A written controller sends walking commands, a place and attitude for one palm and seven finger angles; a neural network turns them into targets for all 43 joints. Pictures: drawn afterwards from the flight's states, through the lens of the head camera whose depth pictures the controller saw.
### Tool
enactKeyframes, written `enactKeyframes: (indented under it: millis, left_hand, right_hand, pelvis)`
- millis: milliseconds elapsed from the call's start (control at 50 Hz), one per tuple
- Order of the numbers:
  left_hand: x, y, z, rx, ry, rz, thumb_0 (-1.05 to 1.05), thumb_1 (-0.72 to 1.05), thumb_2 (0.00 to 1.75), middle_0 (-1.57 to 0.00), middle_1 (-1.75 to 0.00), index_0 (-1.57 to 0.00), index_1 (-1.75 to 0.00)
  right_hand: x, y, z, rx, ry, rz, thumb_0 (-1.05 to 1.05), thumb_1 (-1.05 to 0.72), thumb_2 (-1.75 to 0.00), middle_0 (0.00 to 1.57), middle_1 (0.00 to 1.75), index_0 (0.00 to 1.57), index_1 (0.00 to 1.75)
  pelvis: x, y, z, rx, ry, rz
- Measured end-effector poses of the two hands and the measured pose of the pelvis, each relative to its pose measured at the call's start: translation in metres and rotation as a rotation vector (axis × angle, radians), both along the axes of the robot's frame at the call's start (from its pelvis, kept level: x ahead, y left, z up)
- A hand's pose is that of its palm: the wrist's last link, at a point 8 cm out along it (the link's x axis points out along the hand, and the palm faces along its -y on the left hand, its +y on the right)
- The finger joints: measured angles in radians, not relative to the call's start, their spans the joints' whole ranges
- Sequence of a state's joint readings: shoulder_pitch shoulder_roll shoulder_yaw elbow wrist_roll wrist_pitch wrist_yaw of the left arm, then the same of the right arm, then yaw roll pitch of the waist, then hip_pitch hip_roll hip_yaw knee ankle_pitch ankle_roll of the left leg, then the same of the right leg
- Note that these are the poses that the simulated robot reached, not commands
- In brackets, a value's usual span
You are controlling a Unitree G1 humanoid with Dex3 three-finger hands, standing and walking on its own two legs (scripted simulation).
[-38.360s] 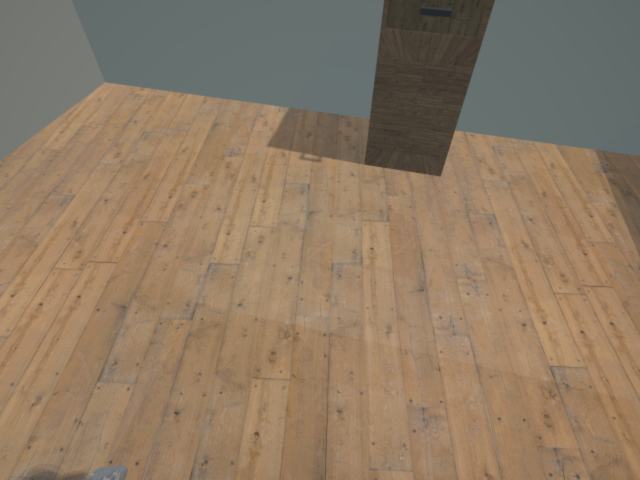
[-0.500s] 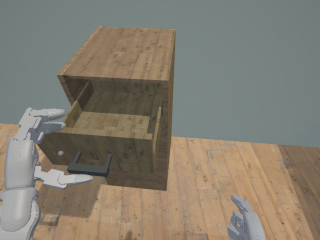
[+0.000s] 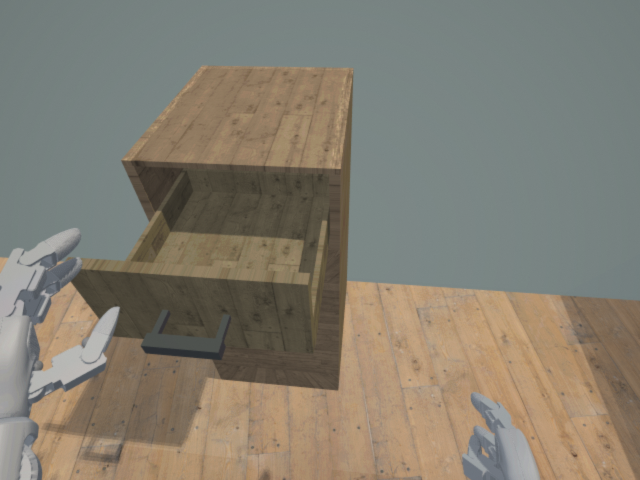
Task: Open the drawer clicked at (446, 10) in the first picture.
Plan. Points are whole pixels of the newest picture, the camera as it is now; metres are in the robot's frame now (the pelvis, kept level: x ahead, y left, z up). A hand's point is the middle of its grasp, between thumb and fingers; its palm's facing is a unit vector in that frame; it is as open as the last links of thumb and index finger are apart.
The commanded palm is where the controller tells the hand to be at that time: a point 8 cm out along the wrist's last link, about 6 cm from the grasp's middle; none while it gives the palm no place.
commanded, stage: draw the hand back to the body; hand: left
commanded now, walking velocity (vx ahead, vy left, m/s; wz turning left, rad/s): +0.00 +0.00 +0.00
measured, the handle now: (189, 332) +0.30 +0.24 -0.01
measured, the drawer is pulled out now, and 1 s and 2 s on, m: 0.24 0.24 0.24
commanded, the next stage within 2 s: step back with the hand held close in 0.26 s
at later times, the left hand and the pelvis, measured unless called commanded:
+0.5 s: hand (75, 358) +0.17 +0.25 +0.16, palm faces +0.41 -0.80 -0.44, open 7.5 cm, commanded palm +0.10 +0.29 +0.18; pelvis -0.02 +0.00 +0.00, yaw +2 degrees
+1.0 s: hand (27, 413) +0.12 +0.26 +0.16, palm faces +0.40 -0.81 -0.44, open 7.5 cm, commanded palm +0.06 +0.30 +0.18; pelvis -0.07 +0.02 -0.02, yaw +1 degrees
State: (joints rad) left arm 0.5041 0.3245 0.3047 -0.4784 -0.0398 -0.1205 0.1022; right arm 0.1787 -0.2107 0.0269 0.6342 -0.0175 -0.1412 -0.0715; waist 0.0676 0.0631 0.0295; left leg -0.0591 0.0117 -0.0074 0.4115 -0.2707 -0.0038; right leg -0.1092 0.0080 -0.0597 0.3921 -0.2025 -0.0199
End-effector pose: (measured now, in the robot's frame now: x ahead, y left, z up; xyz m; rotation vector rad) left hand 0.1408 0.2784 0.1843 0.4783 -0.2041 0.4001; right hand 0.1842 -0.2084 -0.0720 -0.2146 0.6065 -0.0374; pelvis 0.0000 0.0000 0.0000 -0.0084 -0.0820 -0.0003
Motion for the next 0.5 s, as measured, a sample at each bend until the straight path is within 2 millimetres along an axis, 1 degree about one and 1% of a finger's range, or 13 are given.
enactKeyframes:
  millis: [120, 220, 380, 500]
  left_hand:
    - [-0.009, 0.002, -0.002, -0.018, -0.006, 0.024, 0.01, 0.69, 0.82, -0.23, -0.43, -0.22, -0.43]
    - [-0.012, 0.002, -0.002, -0.026, -0.015, 0.024, 0.01, 0.80, 0.86, -0.22, -0.36, -0.21, -0.35]
    - [-0.014, 0.001, -0.003, -0.024, -0.015, 0.017, 0.01, 0.87, 0.89, -0.21, -0.31, -0.21, -0.31]
    - [-0.014, 0.006, -0.003, 0.036, 0.005, -0.004, 0.01, 0.88, 0.90, -0.21, -0.31, -0.21, -0.30]
  right_hand:
    - [0.001, 0.007, 0.003, 0.001, -0.018, 0.026, 0.01, -0.90, -0.90, 0.20, 0.30, 0.20, 0.30]
    - [-0.003, 0.008, 0.004, 0.000, -0.020, 0.032, 0.01, -0.90, -0.90, 0.21, 0.30, 0.20, 0.30]
    - [-0.014, 0.004, 0.002, -0.007, -0.008, 0.019, 0.01, -0.90, -0.90, 0.21, 0.30, 0.20, 0.30]
    - [-0.025, -0.009, -0.002, -0.043, 0.051, -0.024, 0.01, -0.90, -0.90, 0.21, 0.30, 0.20, 0.30]
  pelvis:
    - [-0.005, 0.000, 0.000, 0.000, -0.009, 0.007]
    - [-0.008, -0.001, 0.000, 0.000, -0.015, 0.009]
    - [-0.013, -0.001, 0.000, 0.000, -0.021, 0.006]
    - [-0.018, 0.003, -0.003, -0.020, 0.061, 0.028]
